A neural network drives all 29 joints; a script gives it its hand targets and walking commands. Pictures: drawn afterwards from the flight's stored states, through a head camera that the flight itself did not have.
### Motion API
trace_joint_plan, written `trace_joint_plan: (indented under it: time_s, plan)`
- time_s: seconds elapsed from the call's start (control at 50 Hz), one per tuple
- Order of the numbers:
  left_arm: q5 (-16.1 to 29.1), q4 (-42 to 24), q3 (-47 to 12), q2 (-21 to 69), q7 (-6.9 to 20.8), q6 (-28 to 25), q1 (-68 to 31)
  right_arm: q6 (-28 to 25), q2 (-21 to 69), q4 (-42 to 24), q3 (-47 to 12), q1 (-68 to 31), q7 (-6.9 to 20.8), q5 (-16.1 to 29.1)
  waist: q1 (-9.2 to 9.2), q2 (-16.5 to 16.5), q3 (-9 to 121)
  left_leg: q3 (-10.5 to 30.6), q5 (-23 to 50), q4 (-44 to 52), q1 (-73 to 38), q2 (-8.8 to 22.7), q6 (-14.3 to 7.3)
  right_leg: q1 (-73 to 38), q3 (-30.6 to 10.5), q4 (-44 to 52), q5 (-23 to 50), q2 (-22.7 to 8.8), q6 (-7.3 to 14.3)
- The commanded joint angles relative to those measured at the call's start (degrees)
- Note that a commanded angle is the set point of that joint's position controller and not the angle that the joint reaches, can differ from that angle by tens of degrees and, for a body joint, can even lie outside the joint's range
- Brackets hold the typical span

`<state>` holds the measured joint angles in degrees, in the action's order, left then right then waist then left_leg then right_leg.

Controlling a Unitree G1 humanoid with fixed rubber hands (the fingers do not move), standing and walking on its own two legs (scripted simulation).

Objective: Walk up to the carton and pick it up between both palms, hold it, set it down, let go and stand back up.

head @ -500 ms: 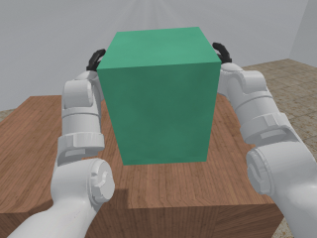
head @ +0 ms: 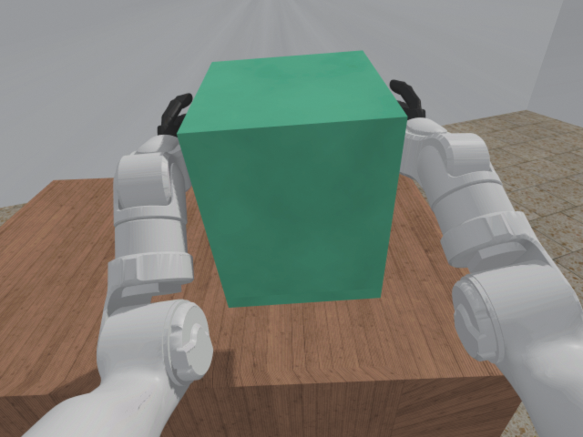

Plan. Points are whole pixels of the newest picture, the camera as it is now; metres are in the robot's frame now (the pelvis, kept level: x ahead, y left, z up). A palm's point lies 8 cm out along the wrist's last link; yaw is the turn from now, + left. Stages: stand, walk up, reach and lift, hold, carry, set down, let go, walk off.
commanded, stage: hold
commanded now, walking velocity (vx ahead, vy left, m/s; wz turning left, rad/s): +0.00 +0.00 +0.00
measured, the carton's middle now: (295, 179) +0.37 +0.00 +0.26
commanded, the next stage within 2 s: none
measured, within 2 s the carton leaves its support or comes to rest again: neither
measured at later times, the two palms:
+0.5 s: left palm (170, 148) +0.37 +0.15 +0.31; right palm (406, 134) +0.37 -0.14 +0.31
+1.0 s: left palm (172, 147) +0.38 +0.15 +0.31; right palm (407, 137) +0.38 -0.15 +0.31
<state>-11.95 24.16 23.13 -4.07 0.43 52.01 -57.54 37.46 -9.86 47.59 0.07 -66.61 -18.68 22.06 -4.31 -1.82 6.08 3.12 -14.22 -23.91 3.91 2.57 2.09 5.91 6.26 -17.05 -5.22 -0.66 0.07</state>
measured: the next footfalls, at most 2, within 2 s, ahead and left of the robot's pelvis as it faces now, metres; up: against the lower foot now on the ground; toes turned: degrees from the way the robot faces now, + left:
none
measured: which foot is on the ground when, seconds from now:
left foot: down 0.00-1.00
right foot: down 0.00-1.00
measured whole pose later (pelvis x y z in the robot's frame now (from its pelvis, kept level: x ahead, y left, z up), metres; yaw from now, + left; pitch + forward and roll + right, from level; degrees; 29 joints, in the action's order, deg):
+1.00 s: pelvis +0.00 +0.00 +0.00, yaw +0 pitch -6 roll -1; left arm -12.0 26.8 23.4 -5.4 1.2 51.4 -59.5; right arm 38.2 -9.5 47.5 0.1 -66.8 -18.9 21.4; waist -4.3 -1.4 6.0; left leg 3.7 -13.6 -23.3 4.2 2.6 2.3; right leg 6.1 6.6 -16.7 -5.0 -0.5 0.3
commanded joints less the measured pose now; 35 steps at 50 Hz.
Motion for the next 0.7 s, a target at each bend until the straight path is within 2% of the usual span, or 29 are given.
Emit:
trace_joint_plan:
  time_s: [0.0, 0.02, 0.1, 0.12, 0.16, 0.18, 0.22, 0.26, 0.28, 0.3, 0.32, 0.34, 0.36, 0.38, 0.4, 0.42, 0.44, 0.48, 0.5, 0.54, 0.56, 0.58, 0.62, 0.68]
  plan:
    - [9.17, -5.17, -21.33, 32.36, 7.44, -5.13, -47.89, -0.15, 42.8, -18.9, -11.55, -46.78, 8.12, 10.49, 0.16, -0.56, 21.75, -2.24, 10.74, 6.7, 14.68, -6.24, 1.05, -24.0, -4.94, -2.61, 8.91, 6.06, -2.07]
    - [9.45, -5.31, -21.53, 32.45, 7.59, -5.26, -48.0, -0.25, 42.5, -18.94, -11.34, -46.81, 8.2, 10.26, -0.22, -0.07, 22.3, -2.16, 9.45, 7.04, 15.0, -6.09, 0.91, -24.12, -4.91, -2.63, 8.08, 6.21, -1.98]
    - [8.4, -2.63, -18.81, 30.54, 7.97, -5.57, -49.68, -0.06, 43.74, -16.93, -10.67, -47.83, 8.29, 9.31, 1.15, 1.77, 19.76, -2.41, 5.65, 8.06, 16.98, -6.33, -0.2, -23.75, -5.05, -1.99, 5.5, 5.44, -2.43]
    - [8.66, -3.08, -19.71, 31.61, 8.05, -5.42, -49.16, -0.24, 43.17, -17.32, -10.63, -47.38, 8.26, 9.57, 0.46, 0.35, 21.25, -2.27, 7.06, 7.78, 16.17, -6.15, 0.2, -24.29, -5.18, -2.49, 6.95, 5.64, -2.09]
    - [9.68, -4.4, -21.06, 32.42, 8.1, -5.5, -49.54, -0.62, 43.46, -20.09, -11.29, -48.62, 8.03, 10.13, 0.21, -0.49, 23.85, -2.46, 9.27, 7.0, 16.33, -6.31, 0.47, -25.81, -5.21, -3.28, 9.27, 5.79, -2.08]
    - [10.09, -4.85, -20.99, 32.13, 8.04, -5.65, -50.1, -0.72, 44.04, -21.86, -11.82, -49.88, 7.69, 10.63, 0.31, 0.24, 25.63, -2.48, 10.66, 6.06, 15.48, -6.74, 0.47, -26.31, -5.16, -3.2, 10.96, 5.72, -2.48]
    - [9.69, -3.25, -20.53, 31.63, 8.12, -5.44, -49.19, -0.58, 43.55, -21.82, -11.55, -50.05, 7.42, 10.46, 0.14, 0.8, 24.16, -2.62, 8.69, 6.56, 15.96, -6.8, 0.19, -25.14, -5.04, -2.76, 9.19, 5.58, -2.76]
    - [8.57, -0.64, -18.99, 31.09, 8.54, -5.12, -48.38, -0.09, 42.12, -18.77, -10.05, -49.24, 7.64, 9.12, 0.23, 1.04, 21.02, -2.53, 5.77, 8.01, 17.24, -6.33, -0.18, -24.55, -5.14, -2.26, 5.92, 5.61, -2.26]
    - [8.38, -0.4, -18.92, 31.37, 8.72, -5.18, -48.29, -0.21, 42.29, -18.83, -9.87, -49.23, 7.78, 8.81, 0.32, 0.94, 20.81, -2.62, 5.37, 8.29, 18.05, -6.24, -0.39, -24.7, -5.18, -2.4, 5.52, 5.68, -2.19]
    - [9.81, -2.45, -21.03, 32.78, 8.68, -5.44, -47.92, -0.77, 41.92, -21.26, -10.19, -49.46, 7.8, 9.48, -0.48, -0.65, 24.32, -2.39, 7.93, 7.42, 16.81, -6.13, 0.41, -25.66, -5.19, -3.1, 8.13, 5.92, -1.77]
    - [9.78, -2.37, -20.71, 32.33, 8.5, -5.59, -48.79, -0.54, 41.9, -20.41, -10.33, -49.6, 7.69, 9.76, -0.29, -1.13, 24.45, -2.41, 9.62, 6.73, 16.06, -6.43, 0.65, -25.69, -5.39, -3.0, 9.06, 5.78, -1.82]
    - [10.52, -3.32, -21.67, 32.93, 8.37, -5.52, -48.03, -0.84, 41.73, -22.69, -11.13, -49.9, 7.54, 10.48, -0.52, -1.55, 26.7, -2.21, 11.91, 5.75, 14.65, -6.49, 1.01, -26.22, -5.15, -3.39, 11.36, 5.93, -1.87]
    - [9.8, -2.97, -20.42, 32.31, 8.35, -5.39, -47.75, -0.25, 41.55, -21.11, -11.23, -48.73, 7.32, 10.6, -0.59, -0.61, 25.04, -2.35, 12.54, 5.82, 14.49, -6.63, 1.01, -25.91, -5.06, -3.14, 11.61, 6.08, -2.09]
    - [9.48, -3.36, -20.26, 31.88, 8.41, -5.48, -47.71, -0.15, 41.76, -21.04, -11.25, -48.42, 7.29, 10.39, -0.47, 0.13, 24.25, -2.33, 11.17, 6.37, 15.01, -6.6, 0.86, -25.77, -4.78, -3.08, 10.28, 6.07, -2.33]
    - [8.97, -2.1, -19.91, 31.83, 8.55, -5.46, -48.27, 0.2, 41.28, -18.35, -10.27, -47.47, 7.44, 9.62, -0.67, -0.66, 21.15, -2.19, 9.32, 7.48, 16.47, -6.22, 0.87, -25.11, -4.81, -2.93, 8.23, 6.2, -1.97]
    - [9.14, -3.55, -20.69, 32.75, 8.59, -5.4, -47.97, -0.31, 41.2, -19.43, -10.43, -47.44, 7.72, 9.86, -0.63, -1.69, 22.39, -2.05, 10.07, 7.59, 16.57, -5.95, 1.24, -25.89, -4.65, -3.35, 8.67, 6.37, -1.59]
    - [8.43, -2.77, -19.55, 31.96, 8.67, -5.3, -48.24, 0.04, 40.78, -17.13, -9.96, -46.79, 7.82, 9.69, -0.49, -1.34, 20.18, -2.21, 9.99, 7.82, 16.92, -6.04, 1.17, -25.34, -4.76, -2.95, 8.13, 6.15, -1.58]
    - [8.4, -3.04, -19.58, 31.64, 8.72, -5.46, -49.43, -0.27, 41.43, -17.29, -10.13, -47.77, 8.05, 9.56, -0.25, -1.11, 20.76, -2.38, 8.72, 7.95, 16.99, -6.21, 1.02, -25.09, -4.83, -2.75, 6.97, 6.02, -1.74]
    - [9.87, -6.03, -21.79, 33.1, 8.53, -5.86, -49.7, -0.75, 42.18, -19.52, -10.59, -47.58, 8.14, 10.08, -0.91, -1.73, 24.21, -1.95, 10.77, 7.38, 15.62, -5.89, 1.39, -25.66, -4.62, -3.67, 9.29, 6.35, -1.62]
    - [10.15, -4.84, -22.11, 33.21, 8.13, -6.06, -50.56, -0.66, 42.09, -18.71, -10.25, -48.4, 8.32, 9.72, -1.08, -1.8, 23.09, -1.8, 11.43, 7.0, 15.54, -5.96, 1.49, -24.82, -4.52, -3.4, 9.14, 6.34, -1.67]
    - [10.0, -4.83, -22.43, 33.87, 8.06, -6.16, -50.63, -0.62, 41.63, -17.67, -9.84, -47.56, 8.38, 9.53, -1.42, -3.23, 22.58, -1.68, 11.36, 7.18, 15.56, -5.82, 1.74, -24.8, -4.64, -3.6, 8.61, 6.41, -1.42]
    - [9.35, -4.54, -21.41, 33.17, 8.0, -6.24, -50.65, -0.36, 41.41, -15.74, -9.54, -46.46, 8.52, 9.29, -1.08, -2.57, 20.77, -1.7, 10.28, 7.72, 15.95, -5.68, 1.67, -24.14, -4.5, -3.42, 7.31, 6.47, -1.42]
    - [9.34, -2.73, -21.06, 32.8, 7.99, -6.04, -49.73, -0.78, 41.68, -17.36, -9.79, -48.31, 8.55, 9.01, -0.33, -2.0, 21.49, -1.87, 7.7, 7.78, 16.72, -6.04, 0.94, -23.96, -4.92, -2.9, 6.15, 5.86, -1.67]
    - [9.75, -4.23, -21.16, 32.74, 7.63, -6.44, -50.52, -1.21, 42.69, -18.07, -10.68, -49.15, 8.8, 9.71, 0.41, -1.85, 24.2, -1.93, 9.58, 7.15, 16.23, -6.1, 0.84, -24.89, -4.79, -3.43, 7.96, 6.06, -1.8]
